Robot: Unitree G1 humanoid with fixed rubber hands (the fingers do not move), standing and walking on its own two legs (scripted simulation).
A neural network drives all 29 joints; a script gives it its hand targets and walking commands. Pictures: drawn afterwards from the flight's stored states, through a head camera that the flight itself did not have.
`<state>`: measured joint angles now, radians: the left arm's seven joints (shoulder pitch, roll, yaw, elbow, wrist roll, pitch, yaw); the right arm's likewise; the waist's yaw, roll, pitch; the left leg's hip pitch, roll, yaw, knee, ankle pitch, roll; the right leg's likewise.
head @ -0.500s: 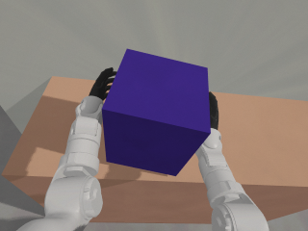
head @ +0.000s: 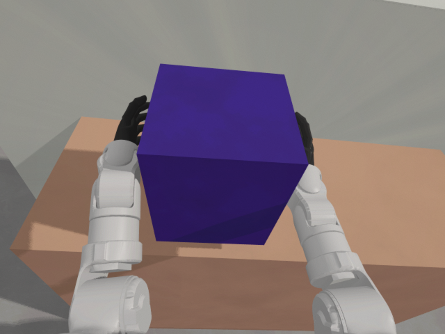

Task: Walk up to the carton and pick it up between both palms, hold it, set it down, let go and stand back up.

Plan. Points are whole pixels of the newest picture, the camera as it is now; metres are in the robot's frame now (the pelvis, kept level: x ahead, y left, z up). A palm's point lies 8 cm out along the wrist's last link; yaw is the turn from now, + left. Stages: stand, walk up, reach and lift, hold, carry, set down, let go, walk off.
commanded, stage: reach and lift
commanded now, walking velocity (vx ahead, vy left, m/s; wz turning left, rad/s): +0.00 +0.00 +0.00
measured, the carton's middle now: (216, 162) +0.37 -0.02 +0.12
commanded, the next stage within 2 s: hold in 1.62 s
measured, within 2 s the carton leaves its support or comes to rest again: neither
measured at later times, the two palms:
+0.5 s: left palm (115, 121) +0.39 +0.14 +0.19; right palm (302, 125) +0.38 -0.16 +0.20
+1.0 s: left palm (115, 110) +0.38 +0.14 +0.22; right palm (312, 109) +0.38 -0.16 +0.23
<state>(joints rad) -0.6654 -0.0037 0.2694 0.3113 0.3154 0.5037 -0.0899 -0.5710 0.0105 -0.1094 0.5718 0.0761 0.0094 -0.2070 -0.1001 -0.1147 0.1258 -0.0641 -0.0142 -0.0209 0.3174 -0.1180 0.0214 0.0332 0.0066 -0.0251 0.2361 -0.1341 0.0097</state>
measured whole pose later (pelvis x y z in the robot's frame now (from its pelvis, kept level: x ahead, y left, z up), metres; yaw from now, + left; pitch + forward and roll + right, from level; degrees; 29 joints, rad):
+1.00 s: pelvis +0.00 -0.02 +0.00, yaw +0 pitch -10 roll -1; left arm -0.78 0.00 0.37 0.22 0.35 0.77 -0.07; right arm -0.84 -0.06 -0.06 0.65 0.17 0.28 -0.18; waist -0.09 -0.09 0.05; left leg -0.02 0.00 -0.02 0.30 -0.12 0.00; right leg 0.06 0.02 -0.03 0.27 -0.16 -0.01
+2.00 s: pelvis +0.01 -0.02 +0.00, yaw -1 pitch -8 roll -1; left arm -0.82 0.03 0.37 0.22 0.29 0.88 -0.04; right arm -0.97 -0.15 0.03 0.66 0.33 0.47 -0.23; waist -0.09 -0.06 -0.05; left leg -0.05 0.01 -0.01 0.32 -0.13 0.00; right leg 0.03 0.03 -0.01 0.27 -0.16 -0.01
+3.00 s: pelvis +0.01 -0.02 +0.00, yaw -1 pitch -7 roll -1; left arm -0.84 0.05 0.37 0.24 0.27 0.91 -0.06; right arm -1.00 -0.16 0.04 0.63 0.36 0.58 -0.28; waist -0.09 -0.04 -0.08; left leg -0.07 0.01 -0.01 0.33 -0.14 -0.01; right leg 0.01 0.03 -0.02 0.27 -0.17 -0.02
